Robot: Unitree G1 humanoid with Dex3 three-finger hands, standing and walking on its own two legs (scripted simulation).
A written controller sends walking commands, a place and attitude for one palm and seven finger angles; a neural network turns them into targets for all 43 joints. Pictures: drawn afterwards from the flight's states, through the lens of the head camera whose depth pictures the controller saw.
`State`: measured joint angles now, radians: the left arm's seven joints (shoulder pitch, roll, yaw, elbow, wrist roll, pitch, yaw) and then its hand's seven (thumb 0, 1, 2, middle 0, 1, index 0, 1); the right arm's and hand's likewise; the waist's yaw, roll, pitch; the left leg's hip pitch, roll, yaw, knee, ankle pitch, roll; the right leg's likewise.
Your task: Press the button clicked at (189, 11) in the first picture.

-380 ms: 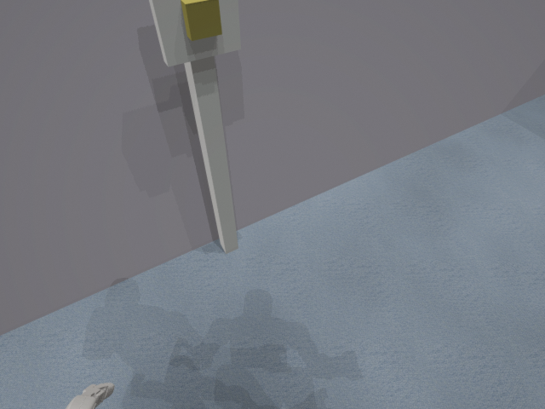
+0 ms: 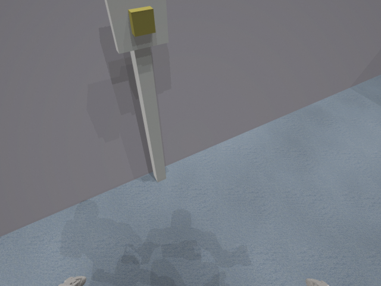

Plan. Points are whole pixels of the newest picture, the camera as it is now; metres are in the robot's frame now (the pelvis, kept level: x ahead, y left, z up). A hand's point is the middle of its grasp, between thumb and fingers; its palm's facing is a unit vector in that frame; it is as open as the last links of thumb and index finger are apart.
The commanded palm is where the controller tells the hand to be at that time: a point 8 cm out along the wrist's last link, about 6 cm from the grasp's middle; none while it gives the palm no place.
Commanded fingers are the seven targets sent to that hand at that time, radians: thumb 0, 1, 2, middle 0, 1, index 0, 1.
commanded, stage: stand and wait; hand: left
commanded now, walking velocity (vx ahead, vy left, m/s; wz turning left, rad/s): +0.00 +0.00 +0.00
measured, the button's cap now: (141, 21) +0.80 +0.21 +0.19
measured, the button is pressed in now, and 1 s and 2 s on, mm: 0 0 0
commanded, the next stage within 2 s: look at it before walking up in 0.78 s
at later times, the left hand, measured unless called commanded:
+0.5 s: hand out of the picture +0.05 +0.23 -0.15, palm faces -0.03 -0.94 -0.33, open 7.4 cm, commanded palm none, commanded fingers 0.00 0.90 0.90 -0.20 -0.30 -0.20 -0.30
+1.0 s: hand out of the picture +0.04 +0.24 -0.15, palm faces -0.05 -0.94 -0.32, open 7.4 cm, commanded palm none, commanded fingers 0.00 0.90 0.90 -0.20 -0.30 -0.20 -0.30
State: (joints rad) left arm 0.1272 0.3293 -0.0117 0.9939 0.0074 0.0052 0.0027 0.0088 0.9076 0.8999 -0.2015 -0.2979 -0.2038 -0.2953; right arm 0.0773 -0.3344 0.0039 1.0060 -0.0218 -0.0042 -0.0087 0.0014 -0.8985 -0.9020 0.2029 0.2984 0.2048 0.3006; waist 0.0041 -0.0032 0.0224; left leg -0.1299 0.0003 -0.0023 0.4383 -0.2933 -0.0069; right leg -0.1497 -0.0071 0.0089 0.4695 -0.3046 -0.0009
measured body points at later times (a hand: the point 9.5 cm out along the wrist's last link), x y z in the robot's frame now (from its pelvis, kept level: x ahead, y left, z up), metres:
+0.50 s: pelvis -0.03 -0.01 +0.01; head -0.03 -0.01 +0.46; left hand +0.05 +0.28 -0.12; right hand +0.04 -0.31 -0.13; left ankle -0.04 +0.13 -0.74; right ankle -0.03 -0.12 -0.74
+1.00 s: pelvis -0.03 +0.00 +0.01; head -0.03 +0.00 +0.46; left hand +0.04 +0.29 -0.13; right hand +0.02 -0.30 -0.13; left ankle -0.04 +0.13 -0.74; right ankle -0.03 -0.12 -0.74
